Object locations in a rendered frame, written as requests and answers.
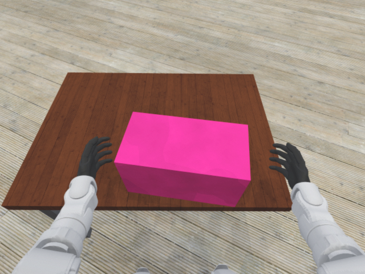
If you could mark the robot left hand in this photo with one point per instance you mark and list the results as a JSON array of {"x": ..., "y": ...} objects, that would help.
[{"x": 89, "y": 163}]

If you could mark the table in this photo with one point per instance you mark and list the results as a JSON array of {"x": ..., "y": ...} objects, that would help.
[{"x": 90, "y": 104}]

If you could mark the robot shin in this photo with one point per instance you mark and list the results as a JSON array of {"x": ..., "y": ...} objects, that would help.
[
  {"x": 143, "y": 269},
  {"x": 221, "y": 266}
]

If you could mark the left robot shin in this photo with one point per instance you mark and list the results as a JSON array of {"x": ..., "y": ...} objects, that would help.
[{"x": 143, "y": 269}]

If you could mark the carton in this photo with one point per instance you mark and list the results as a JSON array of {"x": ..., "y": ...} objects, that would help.
[{"x": 183, "y": 158}]

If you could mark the right robot shin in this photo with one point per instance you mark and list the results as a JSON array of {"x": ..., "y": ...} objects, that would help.
[{"x": 221, "y": 266}]

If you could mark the robot right hand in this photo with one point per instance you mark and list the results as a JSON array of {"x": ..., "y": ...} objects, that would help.
[{"x": 295, "y": 169}]

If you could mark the robot right forearm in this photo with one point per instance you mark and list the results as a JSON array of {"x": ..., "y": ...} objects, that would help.
[{"x": 324, "y": 237}]

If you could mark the robot right upper arm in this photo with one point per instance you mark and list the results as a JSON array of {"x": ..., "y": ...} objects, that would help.
[{"x": 350, "y": 265}]

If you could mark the robot left forearm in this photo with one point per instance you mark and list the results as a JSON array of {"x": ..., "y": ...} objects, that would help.
[{"x": 72, "y": 224}]

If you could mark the robot left upper arm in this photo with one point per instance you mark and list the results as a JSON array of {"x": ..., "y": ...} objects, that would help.
[{"x": 44, "y": 261}]

